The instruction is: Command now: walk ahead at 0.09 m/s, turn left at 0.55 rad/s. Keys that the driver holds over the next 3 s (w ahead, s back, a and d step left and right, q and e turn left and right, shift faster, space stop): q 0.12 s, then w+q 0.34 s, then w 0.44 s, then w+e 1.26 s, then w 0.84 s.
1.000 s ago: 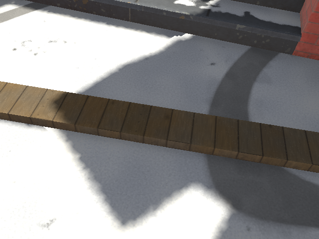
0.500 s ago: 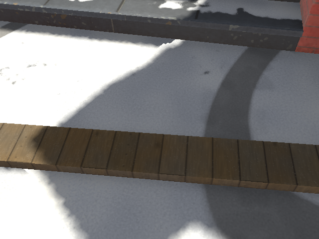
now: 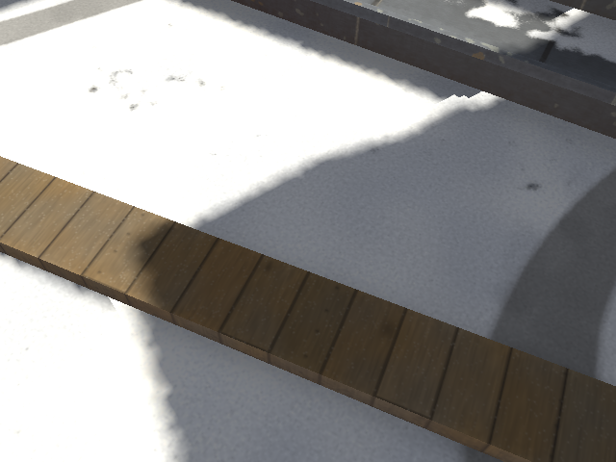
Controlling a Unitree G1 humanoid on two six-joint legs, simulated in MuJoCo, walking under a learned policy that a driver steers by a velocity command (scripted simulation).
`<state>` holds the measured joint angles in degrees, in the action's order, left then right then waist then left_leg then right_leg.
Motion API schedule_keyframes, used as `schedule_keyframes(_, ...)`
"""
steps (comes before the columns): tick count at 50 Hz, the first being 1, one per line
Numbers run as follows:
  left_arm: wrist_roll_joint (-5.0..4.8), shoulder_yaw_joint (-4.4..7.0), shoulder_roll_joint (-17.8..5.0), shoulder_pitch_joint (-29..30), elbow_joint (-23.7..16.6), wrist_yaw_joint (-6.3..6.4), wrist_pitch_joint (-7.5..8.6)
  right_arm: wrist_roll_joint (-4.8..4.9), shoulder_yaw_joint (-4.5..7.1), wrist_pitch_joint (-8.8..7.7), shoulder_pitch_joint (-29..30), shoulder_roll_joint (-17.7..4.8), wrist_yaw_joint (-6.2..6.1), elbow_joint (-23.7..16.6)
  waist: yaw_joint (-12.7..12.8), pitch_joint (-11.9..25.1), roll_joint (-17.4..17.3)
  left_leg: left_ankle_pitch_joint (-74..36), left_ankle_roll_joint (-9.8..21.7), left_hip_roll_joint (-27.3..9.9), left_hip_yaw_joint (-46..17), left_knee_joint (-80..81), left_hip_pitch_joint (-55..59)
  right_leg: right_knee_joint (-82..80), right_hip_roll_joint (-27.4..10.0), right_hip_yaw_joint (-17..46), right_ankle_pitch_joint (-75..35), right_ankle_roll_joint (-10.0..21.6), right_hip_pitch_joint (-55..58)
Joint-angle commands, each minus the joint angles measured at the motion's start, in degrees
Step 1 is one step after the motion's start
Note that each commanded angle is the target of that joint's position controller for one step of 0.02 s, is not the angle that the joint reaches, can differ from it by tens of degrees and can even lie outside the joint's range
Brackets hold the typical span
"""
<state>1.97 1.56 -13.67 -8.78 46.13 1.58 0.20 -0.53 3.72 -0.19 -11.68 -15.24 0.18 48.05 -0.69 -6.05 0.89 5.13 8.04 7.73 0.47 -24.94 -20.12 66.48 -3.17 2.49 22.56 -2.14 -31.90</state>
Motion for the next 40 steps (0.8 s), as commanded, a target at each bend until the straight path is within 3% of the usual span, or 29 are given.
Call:
schedule_keyframes(1,-0.02,1.27,-4.5,-8.5,-0.9,0.31,-1.42,-0.41,2.24,-0.46,-1.4,-8.7,-0.06,-3.4,2.0,11.0,-3.2,-18.9,7.3,-14.8,-15.1,7.6,3.8,-4.1,0.6,-0.8,-2.9,-1.1,3.9)
schedule_keyframes(6,-0.36,1.70,-5.8,-1.3,-3.7,0.70,-2.27,-0.44,2.87,1.09,-3.2,-9.3,-0.42,-4.1,-1.1,10.0,-6.3,3.8,5.4,-14.1,-21.9,9.2,6.7,-11.9,0.9,1.0,-4.3,-1.8,0.0)
schedule_keyframes(8,-0.19,1.60,-6.0,0.2,-4.5,0.39,-1.85,-0.58,3.08,1.34,-4.1,-9.4,-0.36,-4.2,-1.9,10.0,-7.3,17.1,5.8,-13.9,-25.6,11.0,7.6,-15.4,1.3,1.2,-3.3,-1.7,0.3)
schedule_keyframes(11,-0.48,1.48,-6.3,1.5,-5.3,-0.05,-0.58,-1.22,3.37,1.37,-4.5,-9.6,0.08,-4.5,-2.5,8.7,-8.2,24.5,6.4,-14.1,-29.8,11.2,7.8,-21.3,3.1,1.1,0.1,-0.8,2.7)
schedule_keyframes(13,-0.93,1.30,-6.2,0.6,-5.5,-0.12,0.55,-1.47,3.56,1.27,-4.1,-9.8,0.40,-4.7,-1.7,8.2,-7.8,25.7,6.4,-13.7,-31.6,10.1,6.0,-26.9,4.8,1.0,2.7,0.7,7.8)
schedule_keyframes(14,-1.27,1.21,-6.0,-1.5,-5.2,-0.01,1.10,-1.45,3.62,1.28,-2.7,-9.8,0.60,-5.0,-0.1,7.8,-7.6,26.3,5.7,-12.8,-31.9,9.3,3.0,-31.7,5.8,0.8,3.4,1.8,12.9)
schedule_keyframes(15,-1.60,1.11,-5.3,-5.7,-4.1,0.28,1.68,-1.12,3.62,1.41,-0.2,-9.5,0.64,-5.7,3.1,7.0,-6.6,27.9,3.8,-10.5,-30.8,7.5,-2.3,-40.3,6.3,0.3,-0.1,2.9,21.3)
schedule_keyframes(16,-1.50,1.55,-6.8,-9.8,-3.0,0.93,2.24,-0.56,3.33,1.27,1.4,-8.0,0.32,-6.5,5.5,5.9,-3.7,31.3,0.5,-6.8,-27.7,3.3,-10.1,-48.3,3.8,2.1,-2.1,4.0,30.5)
schedule_keyframes(17,-0.69,2.67,-12.4,-13.1,-2.8,1.82,2.55,0.21,2.11,0.63,-0.5,-2.9,0.10,-7.3,5.2,7.3,8.1,32.5,-3.3,-1.0,-17.0,-13.8,-17.6,-55.8,-10.5,16.1,11.1,6.1,37.4)
schedule_keyframes(18,0.54,4.03,-17.8,-11.0,-3.6,1.85,2.39,-0.29,1.85,-0.12,2.2,-3.6,0.20,-9.0,5.1,3.6,12.6,25.7,-4.4,3.6,-9.1,-23.3,-27.4,-62.2,-20.3,35.1,21.6,10.7,34.2)
schedule_keyframes(19,0.64,3.62,-14.5,-8.7,-3.3,1.63,2.43,-1.96,2.50,-0.58,3.4,-7.5,0.62,-9.2,2.4,0.0,4.7,19.2,-4.5,-3.2,-10.7,-28.1,-27.1,-60.3,-19.6,31.3,19.5,11.8,30.2)
schedule_keyframes(20,-0.31,2.74,-10.9,-6.8,-3.8,1.20,2.79,-1.87,2.78,-0.84,1.7,-7.7,1.43,-7.9,1.1,-0.1,3.4,15.3,-5.3,-4.0,-10.2,-29.2,-25.4,-59.8,-16.1,25.3,14.4,10.6,29.4)
schedule_keyframes(22,-0.91,2.17,-8.8,-5.7,-4.0,0.68,3.54,-2.03,2.65,-0.46,-1.5,-6.7,2.60,-5.9,0.3,1.4,5.9,10.4,-7.1,-4.7,-7.5,-35.0,-23.7,-59.4,-10.7,13.9,1.5,8.7,30.6)
schedule_keyframes(24,-0.70,1.96,-7.5,-9.1,-2.8,-0.14,4.27,-1.99,2.04,-0.10,-0.1,-5.4,3.26,-6.5,1.6,2.3,5.7,7.7,-7.5,-5.9,-6.4,-38.6,-24.1,-58.4,-9.0,8.0,-8.1,8.6,31.2)
schedule_keyframes(29,-0.56,2.14,-7.3,-16.3,0.9,-1.56,5.21,-1.98,0.82,-0.08,7.2,-3.7,3.71,-8.6,4.1,0.7,5.8,4.8,-8.1,-5.6,-5.2,-31.7,-26.3,-57.1,-8.5,2.3,-26.6,9.8,34.2)
schedule_keyframes(32,-0.88,2.05,-7.5,-17.6,2.6,-1.58,5.23,-2.02,-0.47,-0.45,12.9,-2.0,4.08,-10.2,5.0,0.5,6.3,3.1,-7.9,-6.4,-0.2,-20.5,-21.9,-56.4,-8.1,-0.9,-33.4,9.8,34.4)
schedule_keyframes(35,-0.93,2.03,-8.1,-20.7,5.5,-1.32,4.82,-2.00,-1.63,-0.86,17.0,-1.0,4.10,-11.5,5.8,0.3,7.4,5.9,-5.6,-6.8,5.5,-11.9,-15.6,-54.7,-9.6,-1.8,-41.0,10.4,35.6)
schedule_keyframes(37,-0.87,2.06,-9.2,-20.6,6.8,-1.06,4.49,-1.86,-1.49,-1.39,13.3,-1.9,3.17,-10.4,3.0,2.2,8.0,8.3,-2.6,-4.2,7.1,-8.0,-6.7,-48.6,-10.5,-3.0,-59.4,10.0,35.7)
schedule_keyframes(38,-1.12,2.09,-9.8,-20.4,7.5,-0.95,4.33,-1.86,-0.99,-1.89,7.1,-3.0,2.52,-8.2,-0.2,5.9,7.7,7.4,-1.0,-2.5,7.2,-5.1,0.9,-41.7,-10.2,-3.8,-67.0,9.4,36.0)
schedule_keyframes(39,-1.78,1.98,-9.9,-19.4,7.6,-0.83,4.13,-2.28,-0.33,-2.69,-2.4,-4.5,1.74,-5.0,-4.8,11.1,6.4,2.6,0.8,-2.8,5.9,-1.1,14.2,-31.7,-8.8,-5.7,-64.8,8.2,31.4)
schedule_keyframes(40,-2.10,1.21,-8.0,-18.1,5.7,-0.93,4.31,-3.39,0.83,-3.13,-11.9,-8.4,0.75,-2.6,-8.6,17.9,2.6,7.6,3.1,-13.1,-4.7,-0.7,30.0,-17.8,-7.0,-6.6,-45.2,7.3,19.6)
